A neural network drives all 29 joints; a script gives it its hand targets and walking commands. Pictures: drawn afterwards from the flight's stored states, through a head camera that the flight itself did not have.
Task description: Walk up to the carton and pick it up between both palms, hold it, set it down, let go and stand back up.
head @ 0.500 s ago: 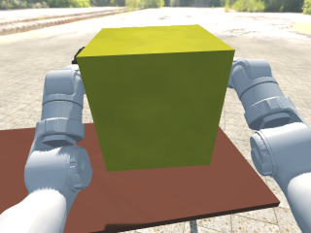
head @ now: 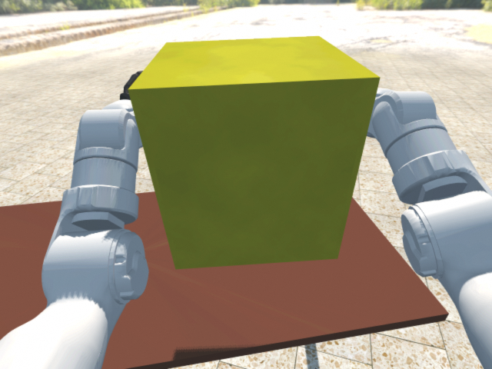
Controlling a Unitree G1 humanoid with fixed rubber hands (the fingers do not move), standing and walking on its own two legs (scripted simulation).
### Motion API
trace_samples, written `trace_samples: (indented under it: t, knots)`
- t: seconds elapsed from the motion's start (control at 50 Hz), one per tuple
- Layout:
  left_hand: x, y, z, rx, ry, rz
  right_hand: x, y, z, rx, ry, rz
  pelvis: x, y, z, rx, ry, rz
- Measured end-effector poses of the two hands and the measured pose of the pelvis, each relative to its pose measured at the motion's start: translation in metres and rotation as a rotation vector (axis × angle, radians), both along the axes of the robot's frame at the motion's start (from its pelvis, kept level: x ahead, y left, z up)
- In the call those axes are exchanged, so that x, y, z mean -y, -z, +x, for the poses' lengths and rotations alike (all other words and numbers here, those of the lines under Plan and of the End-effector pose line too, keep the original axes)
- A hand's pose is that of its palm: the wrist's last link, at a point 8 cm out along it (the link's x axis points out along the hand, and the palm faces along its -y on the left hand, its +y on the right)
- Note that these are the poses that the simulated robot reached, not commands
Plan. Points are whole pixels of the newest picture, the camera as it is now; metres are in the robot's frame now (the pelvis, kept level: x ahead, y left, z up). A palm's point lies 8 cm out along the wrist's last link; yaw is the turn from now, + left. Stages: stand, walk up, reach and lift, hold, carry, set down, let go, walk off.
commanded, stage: hold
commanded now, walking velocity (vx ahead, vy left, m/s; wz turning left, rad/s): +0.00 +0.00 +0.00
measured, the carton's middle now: (250, 148) +0.38 +0.00 +0.28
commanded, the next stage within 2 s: none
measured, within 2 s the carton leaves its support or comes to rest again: neither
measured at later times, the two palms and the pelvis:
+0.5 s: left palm (132, 117) +0.39 +0.17 +0.33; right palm (358, 109) +0.38 -0.17 +0.33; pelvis +0.01 -0.01 +0.00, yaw +1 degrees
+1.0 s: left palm (134, 120) +0.39 +0.17 +0.32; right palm (360, 111) +0.38 -0.17 +0.33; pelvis +0.01 +0.00 +0.00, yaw +1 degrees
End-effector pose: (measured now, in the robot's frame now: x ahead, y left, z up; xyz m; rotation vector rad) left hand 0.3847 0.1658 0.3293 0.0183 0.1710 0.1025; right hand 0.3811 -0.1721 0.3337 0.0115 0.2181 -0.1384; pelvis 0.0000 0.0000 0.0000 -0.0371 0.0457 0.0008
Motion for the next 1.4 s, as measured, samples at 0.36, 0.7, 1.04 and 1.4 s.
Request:
trace_samples:
  t: [0.36, 0.7, 1.04, 1.4]
  knots:
    - [-0.001, -0.006, 0.0, 0.015, -0.002, -0.032, -0.001, -0.005, -0.001, 0.014, -0.004, -0.013, 0.008, 0.0, 0.005, 0.007, -0.005, 0.001]
    - [-0.005, 0.001, 0.004, 0.009, -0.002, -0.018, -0.004, 0.003, 0.005, 0.005, -0.011, -0.015, 0.006, 0.0, 0.007, 0.003, -0.009, 0.0]
    - [0.002, 0.003, 0.0, 0.007, 0.011, 0.002, 0.003, 0.005, -0.002, 0.002, 0.002, 0.004, 0.005, 0.0, 0.007, 0.015, -0.01, -0.001]
    - [-0.002, -0.002, -0.001, 0.006, -0.008, -0.02, -0.002, 0.001, 0.001, 0.001, -0.011, -0.005, 0.008, 0.0, 0.003, 0.001, -0.009, 0.002]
